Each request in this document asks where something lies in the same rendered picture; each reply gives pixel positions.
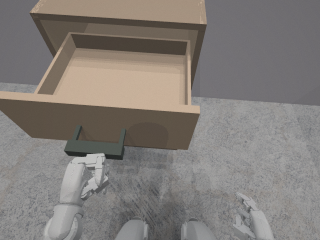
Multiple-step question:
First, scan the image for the handle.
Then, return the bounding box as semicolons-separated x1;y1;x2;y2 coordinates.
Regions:
64;125;126;160

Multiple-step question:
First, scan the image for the drawer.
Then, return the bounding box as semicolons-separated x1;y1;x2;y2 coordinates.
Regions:
0;32;200;150

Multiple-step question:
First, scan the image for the left robot hand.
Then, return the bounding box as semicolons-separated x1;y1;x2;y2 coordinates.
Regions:
59;153;110;207

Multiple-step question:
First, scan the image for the left robot shin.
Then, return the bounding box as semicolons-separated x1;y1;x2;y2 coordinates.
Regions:
133;216;142;221

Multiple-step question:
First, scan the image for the right robot shin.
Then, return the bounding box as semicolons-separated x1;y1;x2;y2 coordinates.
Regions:
187;217;198;223

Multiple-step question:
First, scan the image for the left robot forearm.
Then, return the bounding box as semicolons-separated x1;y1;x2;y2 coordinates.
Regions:
43;203;85;240

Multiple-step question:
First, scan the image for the robot shin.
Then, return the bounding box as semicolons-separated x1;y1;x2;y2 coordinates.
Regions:
133;216;142;221
187;217;198;223

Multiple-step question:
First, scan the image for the right robot hand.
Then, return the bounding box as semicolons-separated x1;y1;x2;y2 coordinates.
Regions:
233;191;275;240

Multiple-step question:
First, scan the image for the cabinet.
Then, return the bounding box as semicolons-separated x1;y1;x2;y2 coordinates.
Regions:
29;0;207;150

